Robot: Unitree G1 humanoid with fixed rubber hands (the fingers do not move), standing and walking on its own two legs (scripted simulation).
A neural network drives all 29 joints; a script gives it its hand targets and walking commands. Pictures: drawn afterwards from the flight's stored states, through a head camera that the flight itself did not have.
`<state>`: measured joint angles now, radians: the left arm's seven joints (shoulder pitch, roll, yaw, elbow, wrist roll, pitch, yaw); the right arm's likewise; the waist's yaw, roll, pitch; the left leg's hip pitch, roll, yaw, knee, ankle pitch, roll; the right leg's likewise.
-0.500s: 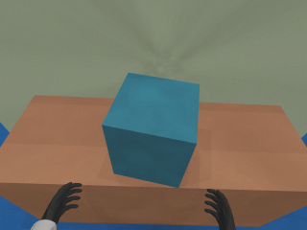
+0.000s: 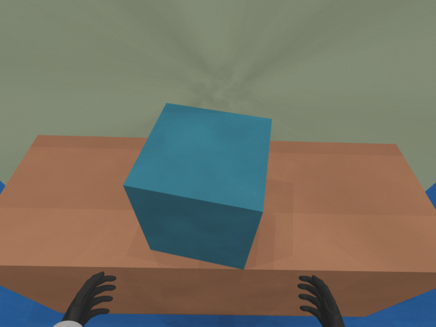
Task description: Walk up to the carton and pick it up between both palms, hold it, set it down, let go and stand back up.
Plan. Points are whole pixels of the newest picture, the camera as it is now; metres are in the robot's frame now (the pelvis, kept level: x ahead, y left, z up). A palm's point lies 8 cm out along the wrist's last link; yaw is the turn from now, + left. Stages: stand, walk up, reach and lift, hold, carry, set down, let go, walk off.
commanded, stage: set down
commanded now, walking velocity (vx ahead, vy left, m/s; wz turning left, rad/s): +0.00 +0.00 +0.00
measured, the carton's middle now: (206, 189) +0.41 +0.04 -0.05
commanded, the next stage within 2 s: let go in 0.18 s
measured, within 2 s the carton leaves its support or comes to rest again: neither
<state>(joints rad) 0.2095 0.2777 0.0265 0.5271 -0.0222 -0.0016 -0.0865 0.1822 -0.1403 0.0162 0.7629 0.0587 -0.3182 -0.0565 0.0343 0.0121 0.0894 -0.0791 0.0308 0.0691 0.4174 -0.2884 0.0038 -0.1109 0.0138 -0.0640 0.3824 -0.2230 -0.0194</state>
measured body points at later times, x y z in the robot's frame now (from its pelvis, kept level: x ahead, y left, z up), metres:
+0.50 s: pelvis -0.01 +0.00 +0.00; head -0.01 +0.00 +0.45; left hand +0.16 +0.23 -0.08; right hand +0.15 -0.23 -0.09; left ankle -0.04 +0.11 -0.74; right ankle -0.01 -0.11 -0.74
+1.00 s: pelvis -0.03 +0.01 +0.00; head -0.06 -0.01 +0.44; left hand +0.05 +0.27 -0.11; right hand +0.05 -0.23 -0.14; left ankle -0.04 +0.11 -0.74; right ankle -0.01 -0.11 -0.74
